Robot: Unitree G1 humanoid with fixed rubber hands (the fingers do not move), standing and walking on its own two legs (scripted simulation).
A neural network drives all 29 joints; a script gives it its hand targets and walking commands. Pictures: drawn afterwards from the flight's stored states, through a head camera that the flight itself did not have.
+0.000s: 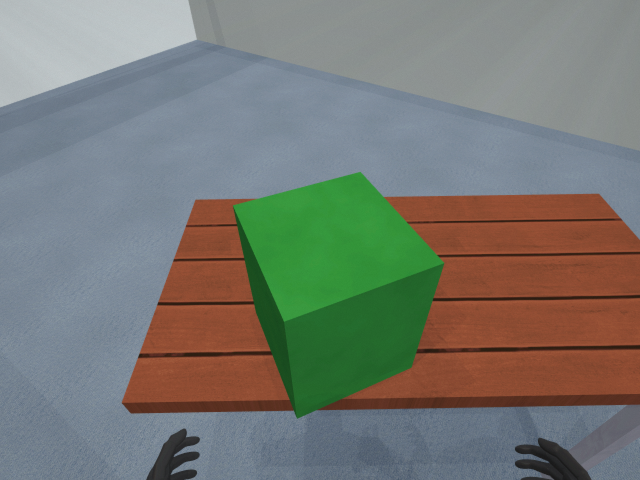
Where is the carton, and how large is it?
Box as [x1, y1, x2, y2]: [233, 172, 443, 418]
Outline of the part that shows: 360,172 233,205 256,313 297,418 411,367 443,265 443,262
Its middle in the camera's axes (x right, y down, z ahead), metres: +0.01 +0.07 +0.58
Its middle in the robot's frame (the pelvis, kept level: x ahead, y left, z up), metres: +0.40 +0.02 +0.02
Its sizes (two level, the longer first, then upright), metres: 0.210 0.200 0.250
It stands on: a table, 0.67 m high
